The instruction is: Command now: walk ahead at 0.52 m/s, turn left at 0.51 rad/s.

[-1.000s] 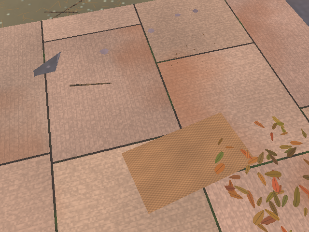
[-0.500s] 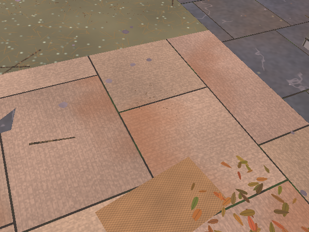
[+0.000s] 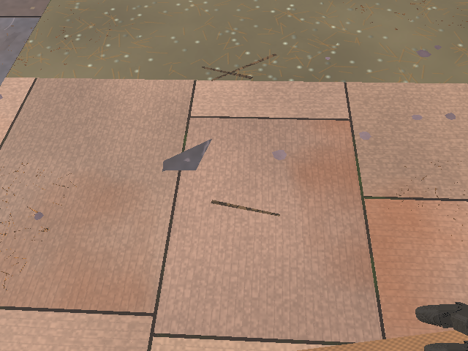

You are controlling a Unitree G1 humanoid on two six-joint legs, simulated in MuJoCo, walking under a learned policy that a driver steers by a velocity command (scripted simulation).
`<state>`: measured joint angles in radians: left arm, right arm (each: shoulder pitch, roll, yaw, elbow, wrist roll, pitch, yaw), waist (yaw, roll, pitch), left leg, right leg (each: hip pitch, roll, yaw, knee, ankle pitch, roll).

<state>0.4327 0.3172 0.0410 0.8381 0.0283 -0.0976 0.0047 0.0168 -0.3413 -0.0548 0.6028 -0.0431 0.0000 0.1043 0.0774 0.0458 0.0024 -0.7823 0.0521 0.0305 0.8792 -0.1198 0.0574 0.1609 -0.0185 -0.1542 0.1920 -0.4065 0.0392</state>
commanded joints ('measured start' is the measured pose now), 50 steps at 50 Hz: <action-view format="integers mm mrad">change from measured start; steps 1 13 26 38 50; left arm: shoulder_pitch -65 37 -102 -181 -176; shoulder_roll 156 11 11 -6 -31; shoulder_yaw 28 -19 -19 -18 -22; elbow -41 -34 -15 82 198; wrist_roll -14 1 14 -20 -19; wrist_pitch -19 102 87 81 89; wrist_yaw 1 2 34 32 39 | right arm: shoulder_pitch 26 189 254 280 294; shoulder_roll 6 -32 45 44 62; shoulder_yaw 19 3 33 30 41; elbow -46 103 203 364 477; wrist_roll -4 26 22 35 34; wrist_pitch -21 -49 -20 -7 2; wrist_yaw -2 -96 -117 -140 -154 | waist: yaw -90 -8 -63 -76 -79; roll -173 -14 -78 -54 -47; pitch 68 -111 -10 5 28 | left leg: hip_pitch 381 480 420 612 647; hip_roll -133 145 53 1 18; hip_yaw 126 -161 -191 -145 -140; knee -186 -551 -458 -559 -561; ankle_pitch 31 799 6 29 57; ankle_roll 45 206 55 -5 -4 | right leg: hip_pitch -253 -514 -244 -274 -271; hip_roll -173 -53 -120 -96 -83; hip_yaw -7 150 277 261 253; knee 101 942 179 164 146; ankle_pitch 1225 40 378 444 448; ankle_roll -112 -21 -88 -114 -115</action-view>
